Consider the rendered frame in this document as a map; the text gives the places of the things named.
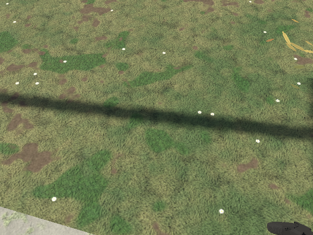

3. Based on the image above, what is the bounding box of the right robot hand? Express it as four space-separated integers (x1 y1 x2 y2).
267 221 313 235

